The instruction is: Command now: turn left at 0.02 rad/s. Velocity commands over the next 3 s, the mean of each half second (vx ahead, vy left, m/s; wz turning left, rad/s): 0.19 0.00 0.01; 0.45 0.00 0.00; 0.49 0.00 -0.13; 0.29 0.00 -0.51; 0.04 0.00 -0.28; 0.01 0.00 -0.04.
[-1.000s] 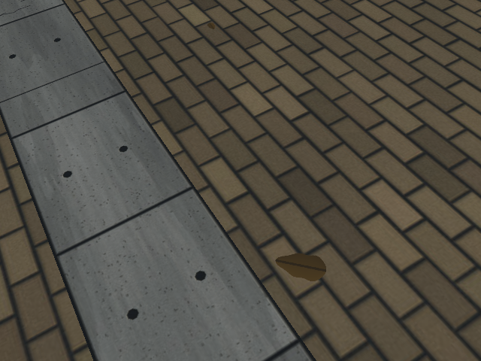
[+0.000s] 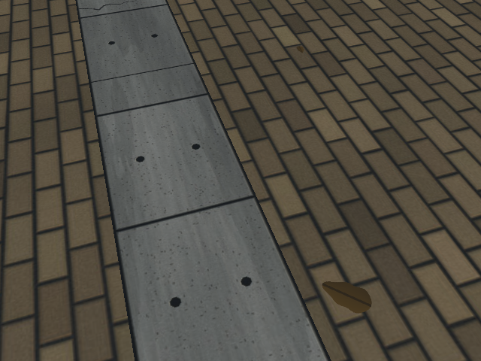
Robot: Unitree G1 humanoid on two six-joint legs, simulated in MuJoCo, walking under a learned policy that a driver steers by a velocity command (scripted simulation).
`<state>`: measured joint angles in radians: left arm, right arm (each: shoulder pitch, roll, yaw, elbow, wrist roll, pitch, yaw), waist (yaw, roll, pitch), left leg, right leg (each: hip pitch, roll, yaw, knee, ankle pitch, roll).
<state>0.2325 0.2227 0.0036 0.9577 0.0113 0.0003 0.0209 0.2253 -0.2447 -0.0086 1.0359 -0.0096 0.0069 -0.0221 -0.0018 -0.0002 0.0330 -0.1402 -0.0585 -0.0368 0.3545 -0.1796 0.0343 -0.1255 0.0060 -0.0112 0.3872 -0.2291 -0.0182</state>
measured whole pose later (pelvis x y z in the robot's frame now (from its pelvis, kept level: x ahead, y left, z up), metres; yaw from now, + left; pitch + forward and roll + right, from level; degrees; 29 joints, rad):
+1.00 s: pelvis +0.34 +0.00 -0.01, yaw +0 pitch -1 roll -1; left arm 0.19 0.22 0.05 0.99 0.02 -0.07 -0.01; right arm 0.32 -0.20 -0.03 1.05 -0.03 -0.08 0.00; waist -0.02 0.02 0.07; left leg -0.34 0.01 -0.01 1.21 -0.31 0.09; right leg -0.29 0.07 -0.13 0.48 -0.18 -0.12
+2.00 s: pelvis +0.81 -0.02 -0.02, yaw -22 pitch +0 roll +1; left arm 0.13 0.23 0.07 0.84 0.01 0.00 -0.01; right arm 0.23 -0.22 -0.06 0.89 -0.02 -0.02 -0.03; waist -0.01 0.02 0.10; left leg -0.40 0.04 0.07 1.23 -0.52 -0.02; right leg -0.43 0.08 -0.07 0.58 -0.16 -0.13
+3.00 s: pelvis +0.89 +0.00 +0.00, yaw -29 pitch -2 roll +0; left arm 0.24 0.19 0.02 1.11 0.01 0.00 0.03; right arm 0.28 -0.18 -0.01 1.05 -0.01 -0.01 -0.04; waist 0.01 0.01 0.03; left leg -0.07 -0.04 0.00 0.36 -0.27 0.05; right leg -0.19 0.07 0.05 0.35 -0.13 -0.04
